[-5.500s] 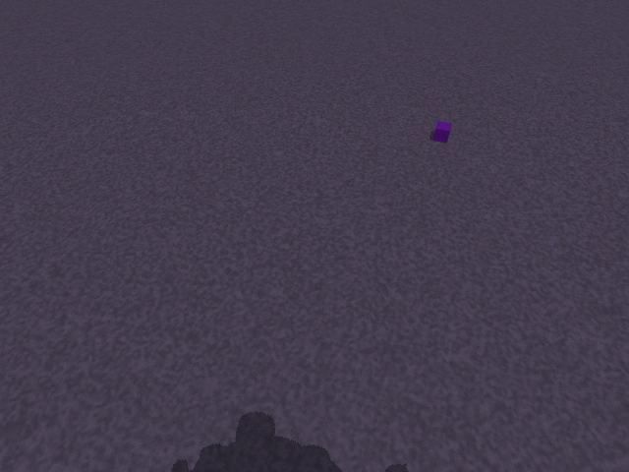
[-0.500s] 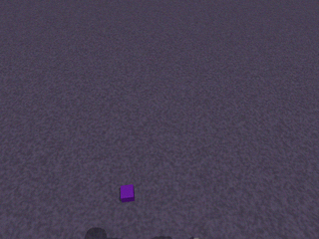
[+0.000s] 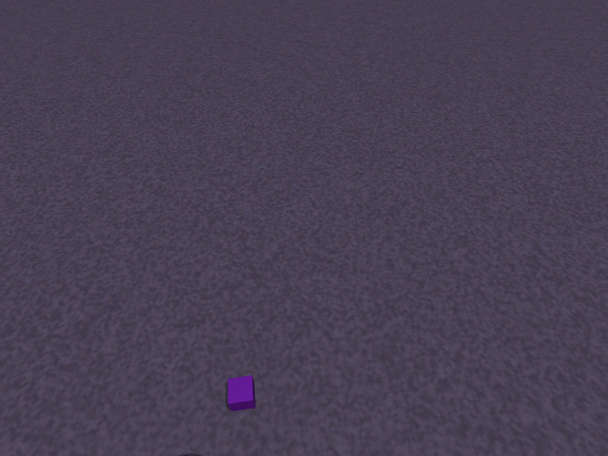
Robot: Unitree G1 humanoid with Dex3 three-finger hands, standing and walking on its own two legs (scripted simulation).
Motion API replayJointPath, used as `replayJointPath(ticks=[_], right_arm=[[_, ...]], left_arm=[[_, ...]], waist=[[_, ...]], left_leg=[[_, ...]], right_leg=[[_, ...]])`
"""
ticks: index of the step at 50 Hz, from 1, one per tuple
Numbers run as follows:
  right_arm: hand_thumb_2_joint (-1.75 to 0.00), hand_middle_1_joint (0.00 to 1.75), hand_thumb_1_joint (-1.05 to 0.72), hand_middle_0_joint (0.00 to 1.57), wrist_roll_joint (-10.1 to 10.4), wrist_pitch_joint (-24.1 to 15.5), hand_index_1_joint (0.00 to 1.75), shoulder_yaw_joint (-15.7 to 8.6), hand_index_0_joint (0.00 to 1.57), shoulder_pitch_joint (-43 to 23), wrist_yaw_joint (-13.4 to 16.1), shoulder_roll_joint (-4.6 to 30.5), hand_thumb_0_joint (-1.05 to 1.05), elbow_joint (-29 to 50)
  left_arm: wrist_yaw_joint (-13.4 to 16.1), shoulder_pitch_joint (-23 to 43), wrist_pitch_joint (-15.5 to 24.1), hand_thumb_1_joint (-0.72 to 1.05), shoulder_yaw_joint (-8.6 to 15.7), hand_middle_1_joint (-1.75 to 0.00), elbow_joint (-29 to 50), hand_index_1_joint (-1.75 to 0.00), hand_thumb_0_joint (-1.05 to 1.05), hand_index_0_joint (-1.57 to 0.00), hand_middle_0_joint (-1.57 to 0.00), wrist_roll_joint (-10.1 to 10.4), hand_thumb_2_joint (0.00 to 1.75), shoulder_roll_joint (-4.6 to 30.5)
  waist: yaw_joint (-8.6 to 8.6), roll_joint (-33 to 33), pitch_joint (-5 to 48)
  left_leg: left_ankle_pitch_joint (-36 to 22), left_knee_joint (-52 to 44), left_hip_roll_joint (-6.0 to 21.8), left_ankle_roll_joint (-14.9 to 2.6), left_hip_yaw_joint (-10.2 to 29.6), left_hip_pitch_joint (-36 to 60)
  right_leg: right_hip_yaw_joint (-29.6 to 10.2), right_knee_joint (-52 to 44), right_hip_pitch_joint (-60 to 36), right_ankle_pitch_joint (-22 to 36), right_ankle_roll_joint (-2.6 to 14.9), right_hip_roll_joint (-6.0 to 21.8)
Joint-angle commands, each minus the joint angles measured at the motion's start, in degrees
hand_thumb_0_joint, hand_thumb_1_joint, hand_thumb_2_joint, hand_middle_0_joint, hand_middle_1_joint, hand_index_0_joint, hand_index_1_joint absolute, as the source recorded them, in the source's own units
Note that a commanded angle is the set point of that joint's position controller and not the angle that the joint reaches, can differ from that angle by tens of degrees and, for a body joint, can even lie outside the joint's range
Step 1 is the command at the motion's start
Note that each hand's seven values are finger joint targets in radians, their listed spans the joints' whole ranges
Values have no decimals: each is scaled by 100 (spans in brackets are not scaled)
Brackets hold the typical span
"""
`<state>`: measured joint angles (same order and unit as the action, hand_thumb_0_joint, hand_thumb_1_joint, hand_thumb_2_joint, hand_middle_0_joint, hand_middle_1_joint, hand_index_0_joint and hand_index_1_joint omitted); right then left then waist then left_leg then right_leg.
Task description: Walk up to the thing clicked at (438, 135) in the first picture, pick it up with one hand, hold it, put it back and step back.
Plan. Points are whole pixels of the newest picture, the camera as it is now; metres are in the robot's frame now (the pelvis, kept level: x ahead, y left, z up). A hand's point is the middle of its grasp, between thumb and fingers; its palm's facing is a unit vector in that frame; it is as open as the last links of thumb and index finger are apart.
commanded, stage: walk up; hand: left
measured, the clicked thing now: (241, 393) +0.45 +0.21 -0.74
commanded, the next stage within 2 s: stand in 1.02 s
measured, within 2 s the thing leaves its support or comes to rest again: neither
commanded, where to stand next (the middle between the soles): +0.05 -0.01 m, yaw +1 degrees
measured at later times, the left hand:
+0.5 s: hand out of the picture +0.09 +0.25 -0.15, palm faces -0.02 -0.94 -0.34, open 7.4 cm
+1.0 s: hand out of the picture +0.11 +0.25 -0.15, palm faces -0.02 -0.95 -0.32, open 7.4 cm
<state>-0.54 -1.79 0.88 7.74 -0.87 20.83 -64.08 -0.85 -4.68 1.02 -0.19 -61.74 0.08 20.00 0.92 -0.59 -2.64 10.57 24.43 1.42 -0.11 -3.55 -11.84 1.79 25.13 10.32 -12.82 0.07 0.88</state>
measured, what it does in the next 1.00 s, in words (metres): stands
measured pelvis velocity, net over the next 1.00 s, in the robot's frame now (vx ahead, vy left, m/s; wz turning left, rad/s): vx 0.02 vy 0.00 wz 0.00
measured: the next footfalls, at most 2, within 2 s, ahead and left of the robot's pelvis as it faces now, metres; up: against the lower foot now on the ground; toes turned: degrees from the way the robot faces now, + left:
none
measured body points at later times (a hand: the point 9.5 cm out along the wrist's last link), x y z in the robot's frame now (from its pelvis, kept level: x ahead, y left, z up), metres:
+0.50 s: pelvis +0.02 +0.00 +0.01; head +0.02 +0.00 +0.46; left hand +0.10 +0.30 -0.13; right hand +0.10 -0.30 -0.13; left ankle +0.03 +0.12 -0.74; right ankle +0.01 -0.12 -0.74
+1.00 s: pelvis +0.02 +0.00 +0.01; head +0.03 +0.01 +0.46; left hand +0.11 +0.30 -0.13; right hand +0.09 -0.30 -0.12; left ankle +0.03 +0.12 -0.74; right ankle +0.01 -0.12 -0.74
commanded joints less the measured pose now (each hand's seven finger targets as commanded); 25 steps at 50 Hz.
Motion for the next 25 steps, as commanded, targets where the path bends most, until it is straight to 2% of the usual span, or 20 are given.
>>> replayJointPath(ticks=[1, 2, 7, 12, 17, 25], right_arm=[[-90, 30, -90, 20, 26, -147, 30, -274, 20, -423, 113, 1209, 0, 224], [-90, 30, -90, 20, 20, -142, 30, -291, 20, -444, 118, 1211, 0, 200], [-90, 30, -90, 20, 16, -103, 30, -295, 20, -593, 116, 1197, 0, 142], [-90, 30, -90, 20, 17, -91, 30, -284, 20, -609, 114, 1181, 0, 71], [-90, 30, -90, 20, 11, -86, 30, -309, 20, -639, 124, 1200, 0, 65], [-90, 30, -90, 20, 7, -54, 30, -305, 20, -672, 127, 1136, 0, 45]], left_arm=[[89, 201, 90, 90, 253, -30, 124, -30, 0, -20, -20, 20, 90, 1258], [91, 217, 83, 90, 256, -30, 76, -30, 0, -20, -20, 14, 90, 1246], [87, 329, 72, 90, 238, -30, -55, -30, 0, -20, -20, -6, 90, 1215], [81, 433, 85, 90, 246, -30, -115, -30, 0, -20, -20, -29, 90, 1212], [88, 372, 87, 90, 265, -30, -160, -30, 0, -20, -20, -29, 90, 1194], [100, 378, 72, 90, 279, -30, -186, -30, 0, -20, -20, -47, 90, 1172]], waist=[[-128, 196, 565], [-112, 204, 609], [-81, 182, 414], [-50, 51, 519], [-48, 14, 678], [-49, -16, 487]], left_leg=[[-790, -541, 651, -169, 686, 315], [-875, -547, 682, -164, 679, 416], [-590, -661, 652, -139, 658, 424], [-626, -724, 645, -115, 622, 512], [-989, -688, 688, -110, 578, 796], [-786, -818, 663, -88, 599, 715]], right_leg=[[-621, -596, -276, 912, 172, 664], [-602, -596, -294, 918, 188, 666], [-623, -825, -189, 734, 143, 643], [-652, -957, -319, 863, 107, 665], [-593, -978, -373, 1100, 110, 665], [-589, -1079, -326, 916, 74, 649]])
